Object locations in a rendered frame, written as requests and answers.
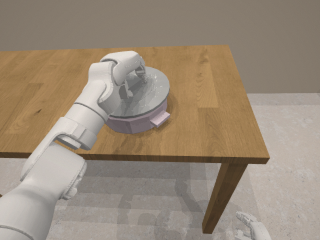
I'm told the knob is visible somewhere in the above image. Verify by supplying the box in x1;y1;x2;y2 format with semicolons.
126;73;143;92

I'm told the left robot forearm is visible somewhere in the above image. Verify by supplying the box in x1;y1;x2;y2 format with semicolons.
20;57;127;182

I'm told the robot right hand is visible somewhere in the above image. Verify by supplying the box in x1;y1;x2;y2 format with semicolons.
234;211;272;240

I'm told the table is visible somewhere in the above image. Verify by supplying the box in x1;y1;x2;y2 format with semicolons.
0;44;270;234

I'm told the robot left hand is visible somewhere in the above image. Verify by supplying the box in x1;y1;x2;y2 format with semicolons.
100;51;147;99

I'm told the lid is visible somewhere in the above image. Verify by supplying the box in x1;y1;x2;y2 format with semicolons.
109;66;170;119

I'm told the pot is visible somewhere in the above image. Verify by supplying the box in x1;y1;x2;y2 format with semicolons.
105;98;171;134

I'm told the robot left upper arm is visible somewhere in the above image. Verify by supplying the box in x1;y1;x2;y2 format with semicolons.
0;141;88;240

